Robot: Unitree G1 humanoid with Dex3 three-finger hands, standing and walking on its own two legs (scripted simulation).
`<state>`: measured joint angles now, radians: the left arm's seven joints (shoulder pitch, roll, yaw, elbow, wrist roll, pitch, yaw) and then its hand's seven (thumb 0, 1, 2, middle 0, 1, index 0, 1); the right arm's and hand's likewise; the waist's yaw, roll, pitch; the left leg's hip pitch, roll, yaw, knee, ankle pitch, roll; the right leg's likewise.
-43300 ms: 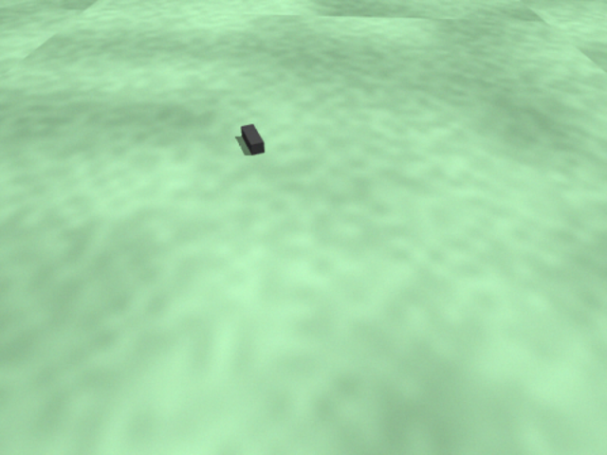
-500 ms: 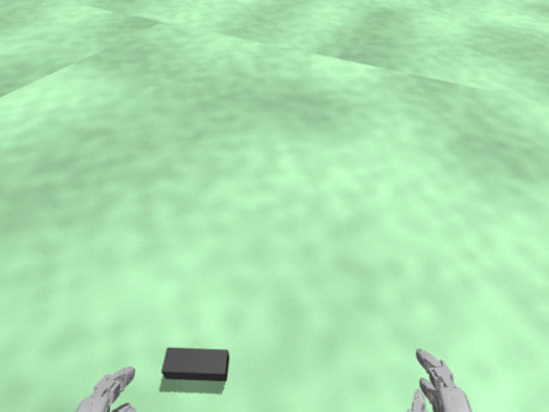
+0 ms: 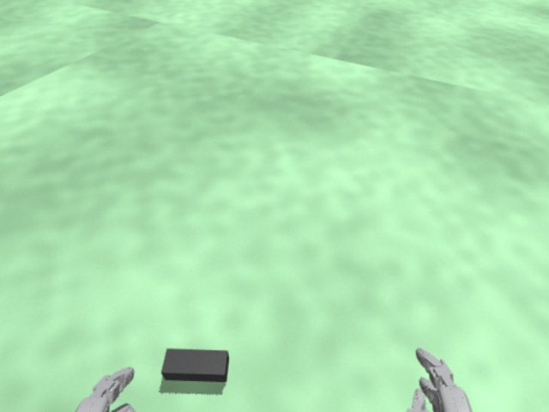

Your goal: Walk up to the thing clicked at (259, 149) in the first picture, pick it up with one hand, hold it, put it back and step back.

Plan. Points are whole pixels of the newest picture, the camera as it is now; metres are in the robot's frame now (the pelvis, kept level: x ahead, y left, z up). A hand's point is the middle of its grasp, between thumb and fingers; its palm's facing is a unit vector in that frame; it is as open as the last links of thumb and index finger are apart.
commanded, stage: home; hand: left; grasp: from above
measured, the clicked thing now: (196, 365) +0.46 +0.22 -0.68
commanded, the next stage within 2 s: stand in 0.14 s
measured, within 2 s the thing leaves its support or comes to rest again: neither
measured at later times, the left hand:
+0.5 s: hand out of the picture +0.12 +0.23 -0.10, palm faces +0.04 -0.94 -0.33, open 7.4 cm
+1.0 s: hand out of the picture +0.01 +0.24 -0.10, palm faces +0.05 -0.94 -0.32, open 7.4 cm
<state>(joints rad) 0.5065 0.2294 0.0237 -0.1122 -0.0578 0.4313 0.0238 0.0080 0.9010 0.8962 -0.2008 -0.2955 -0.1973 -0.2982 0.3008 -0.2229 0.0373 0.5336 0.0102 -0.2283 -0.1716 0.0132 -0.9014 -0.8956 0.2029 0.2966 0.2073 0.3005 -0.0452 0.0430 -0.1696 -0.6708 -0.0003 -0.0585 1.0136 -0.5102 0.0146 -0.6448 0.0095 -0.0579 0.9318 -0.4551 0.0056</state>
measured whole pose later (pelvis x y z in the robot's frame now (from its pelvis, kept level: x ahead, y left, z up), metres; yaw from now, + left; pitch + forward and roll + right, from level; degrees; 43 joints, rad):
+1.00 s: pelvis -0.02 +0.01 +0.06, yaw +1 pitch -6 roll +0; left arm 0.21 0.28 0.03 1.09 0.03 0.01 0.03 0.00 0.90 0.90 -0.20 -0.30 -0.20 -0.30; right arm 0.17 -0.28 -0.04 1.09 -0.03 0.01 -0.01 0.01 -0.90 -0.90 0.20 0.30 0.21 0.30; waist 0.02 0.01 0.06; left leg -0.11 -0.06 -0.03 0.40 -0.19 0.04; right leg -0.12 -0.05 -0.03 0.40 -0.18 0.03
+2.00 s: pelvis +0.00 -0.01 +0.07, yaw +1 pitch -3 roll +0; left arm 0.12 0.31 0.02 1.15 0.02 -0.01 0.01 0.00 0.90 0.90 -0.20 -0.30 -0.20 -0.30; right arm 0.13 -0.33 -0.01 1.15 -0.02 0.00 0.00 0.00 -0.90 -0.90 0.20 0.30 0.21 0.30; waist 0.00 0.01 0.06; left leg -0.08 -0.02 -0.04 0.31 -0.17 0.01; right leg -0.09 -0.02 -0.04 0.32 -0.17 0.00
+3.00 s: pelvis -0.04 +0.01 +0.06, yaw +1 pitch -2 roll +0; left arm 0.04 0.37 0.07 0.99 0.03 0.03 0.02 0.00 0.90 0.90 -0.21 -0.30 -0.20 -0.30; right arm 0.10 -0.40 -0.06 0.99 0.00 0.05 0.02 0.00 -0.91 -0.90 0.20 0.30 0.21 0.30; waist -0.02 -0.02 0.17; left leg -0.33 -0.06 -0.05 0.86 -0.47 0.04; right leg -0.27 -0.05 -0.02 0.50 -0.20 0.00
